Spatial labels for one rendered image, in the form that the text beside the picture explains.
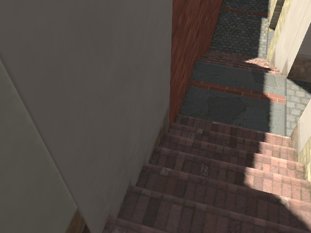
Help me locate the stairs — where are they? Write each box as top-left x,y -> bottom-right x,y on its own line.
102,114 -> 311,233
197,50 -> 283,76

